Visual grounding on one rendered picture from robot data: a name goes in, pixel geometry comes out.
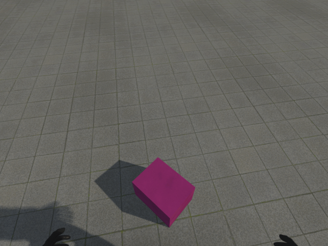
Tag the robot left hand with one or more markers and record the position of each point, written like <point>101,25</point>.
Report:
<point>55,238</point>

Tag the carton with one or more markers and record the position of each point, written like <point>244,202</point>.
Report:
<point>163,190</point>

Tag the robot right hand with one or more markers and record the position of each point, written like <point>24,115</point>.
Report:
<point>285,238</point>

